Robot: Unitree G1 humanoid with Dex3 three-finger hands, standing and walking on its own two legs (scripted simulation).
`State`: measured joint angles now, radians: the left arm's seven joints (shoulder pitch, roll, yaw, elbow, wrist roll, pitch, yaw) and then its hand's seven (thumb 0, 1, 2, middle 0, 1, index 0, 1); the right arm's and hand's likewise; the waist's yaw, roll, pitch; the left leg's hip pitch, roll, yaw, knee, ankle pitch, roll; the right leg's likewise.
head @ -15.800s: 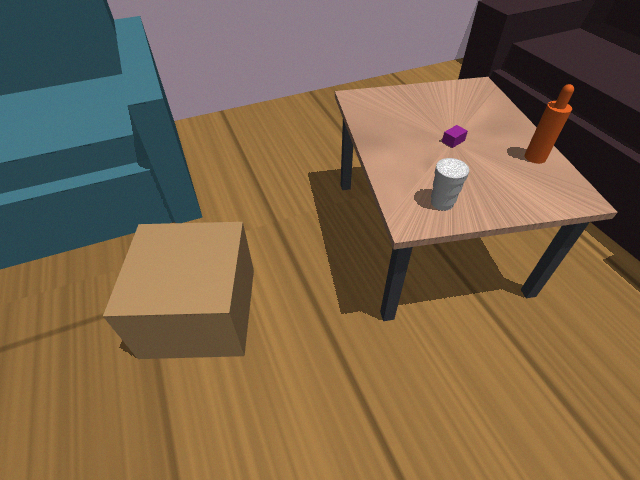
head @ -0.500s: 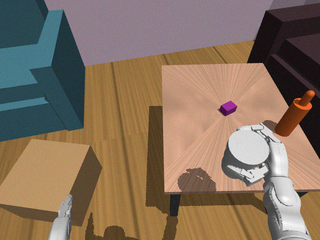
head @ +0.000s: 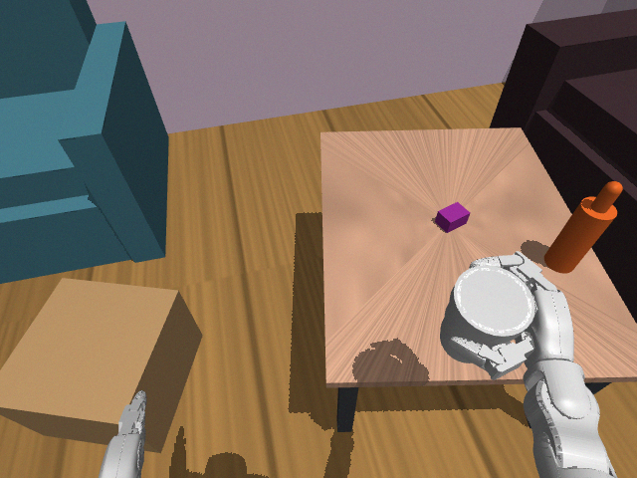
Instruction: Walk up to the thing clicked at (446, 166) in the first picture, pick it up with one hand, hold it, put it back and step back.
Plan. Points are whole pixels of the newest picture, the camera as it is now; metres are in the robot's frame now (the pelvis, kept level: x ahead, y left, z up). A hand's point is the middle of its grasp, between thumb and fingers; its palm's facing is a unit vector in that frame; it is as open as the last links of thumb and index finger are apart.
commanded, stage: hold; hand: right
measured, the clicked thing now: (477, 321) +0.32 -0.16 +0.03
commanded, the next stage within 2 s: crouch in 1.30 s
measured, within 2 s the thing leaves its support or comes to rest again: neither
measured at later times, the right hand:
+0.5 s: hand (483, 318) +0.32 -0.16 +0.05, palm faces +0.07 +1.00 -0.01, open 11.2 cm
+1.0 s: hand (484, 313) +0.32 -0.16 +0.05, palm faces +0.08 +1.00 -0.02, open 11.2 cm
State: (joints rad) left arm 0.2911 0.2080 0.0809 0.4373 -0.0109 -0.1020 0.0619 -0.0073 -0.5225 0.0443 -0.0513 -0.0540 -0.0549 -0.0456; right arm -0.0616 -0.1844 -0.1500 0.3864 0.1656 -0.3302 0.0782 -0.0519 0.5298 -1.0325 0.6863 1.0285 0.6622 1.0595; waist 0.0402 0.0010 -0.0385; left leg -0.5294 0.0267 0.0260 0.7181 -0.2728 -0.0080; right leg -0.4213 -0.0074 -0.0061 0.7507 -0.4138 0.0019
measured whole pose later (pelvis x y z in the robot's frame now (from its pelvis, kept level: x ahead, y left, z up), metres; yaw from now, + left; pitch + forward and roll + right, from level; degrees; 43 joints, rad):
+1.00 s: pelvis +0.00 +0.00 +0.00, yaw +0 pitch +5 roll +0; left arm 0.30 0.20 0.08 0.42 -0.01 -0.11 0.06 -0.01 -0.52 0.04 -0.05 -0.05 -0.05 -0.04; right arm -0.09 -0.18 -0.14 0.42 0.16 -0.35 0.06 -0.05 0.54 -1.05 0.69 1.03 0.66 1.06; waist 0.04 0.01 -0.04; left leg -0.55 0.03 0.02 0.73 -0.27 -0.01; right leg -0.44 0.00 -0.01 0.77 -0.42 0.00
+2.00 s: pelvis -0.03 +0.00 -0.05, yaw +1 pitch +16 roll +0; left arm 0.36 0.23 0.07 0.17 0.05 -0.16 0.02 -0.01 -0.51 0.03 -0.06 -0.06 -0.07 -0.04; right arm -0.54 -0.30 -0.33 0.93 0.08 -0.51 0.06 -0.05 0.54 -1.06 0.69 1.03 0.67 1.06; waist 0.16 0.06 -0.08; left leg -0.96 0.02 0.01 1.01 -0.33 -0.01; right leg -0.86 -0.01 -0.01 1.08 -0.50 0.00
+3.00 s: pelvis -0.03 +0.00 -0.11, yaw +1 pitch +27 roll +2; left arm 0.42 0.26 0.05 -0.17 0.09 -0.11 -0.04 -0.01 -0.50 0.03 -0.06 -0.05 -0.07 -0.04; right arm -0.74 -0.42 -0.48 1.17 -0.02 -0.59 0.06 -0.05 0.54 -1.06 0.69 1.03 0.67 1.05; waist 0.28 0.02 -0.15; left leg -1.33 0.02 0.04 1.29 -0.43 0.00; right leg -1.24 -0.03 0.03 1.40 -0.63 0.00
